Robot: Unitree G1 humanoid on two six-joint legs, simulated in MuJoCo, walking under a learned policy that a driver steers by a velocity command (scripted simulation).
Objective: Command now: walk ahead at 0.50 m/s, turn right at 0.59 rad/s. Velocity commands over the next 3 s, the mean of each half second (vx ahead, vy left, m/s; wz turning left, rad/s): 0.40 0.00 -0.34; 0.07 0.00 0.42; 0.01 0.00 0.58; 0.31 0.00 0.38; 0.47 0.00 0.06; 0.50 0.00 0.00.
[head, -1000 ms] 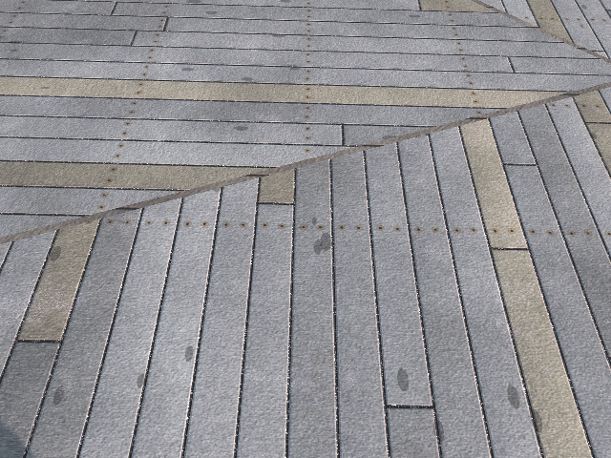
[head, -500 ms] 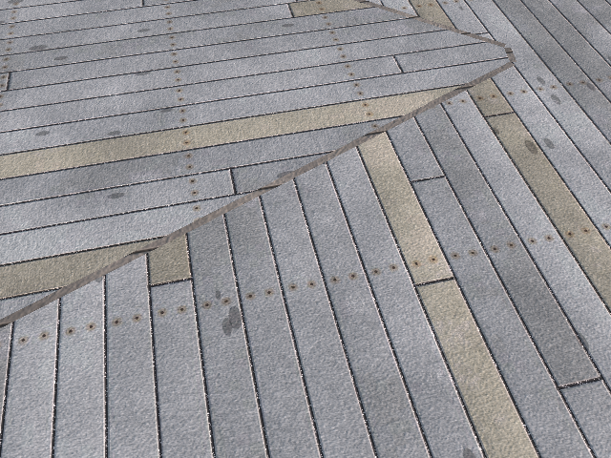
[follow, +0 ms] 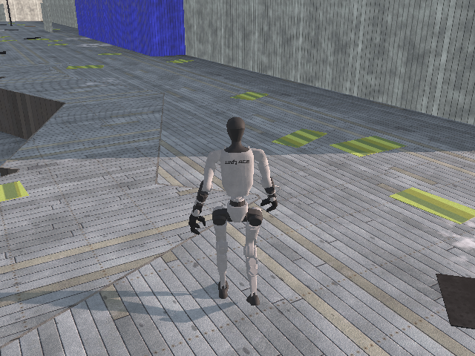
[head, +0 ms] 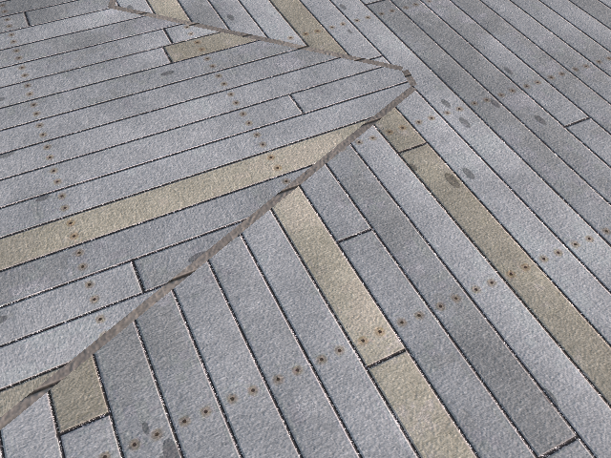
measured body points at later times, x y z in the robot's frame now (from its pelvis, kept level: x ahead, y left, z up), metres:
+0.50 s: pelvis +0.22 -0.05 +0.00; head +0.26 -0.07 +0.45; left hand +0.44 +0.13 -0.10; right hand +0.17 -0.29 -0.15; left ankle +0.12 +0.11 -0.66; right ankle +0.29 -0.14 -0.73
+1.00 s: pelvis +0.25 -0.02 +0.01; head +0.27 +0.01 +0.46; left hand +0.32 +0.26 -0.13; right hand +0.39 -0.28 -0.10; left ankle +0.26 +0.06 -0.73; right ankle +0.27 -0.15 -0.67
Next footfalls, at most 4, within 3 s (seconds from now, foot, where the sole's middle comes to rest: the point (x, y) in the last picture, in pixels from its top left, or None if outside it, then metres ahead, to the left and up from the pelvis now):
0.40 right None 0.33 -0.15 -0.77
0.88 left None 0.30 0.06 -0.77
1.38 right None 0.33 -0.13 -0.77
1.86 left None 0.27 0.12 -0.77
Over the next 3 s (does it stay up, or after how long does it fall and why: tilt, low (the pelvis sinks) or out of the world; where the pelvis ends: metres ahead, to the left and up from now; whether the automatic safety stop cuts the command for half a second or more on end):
stays up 0.75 0.39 0.00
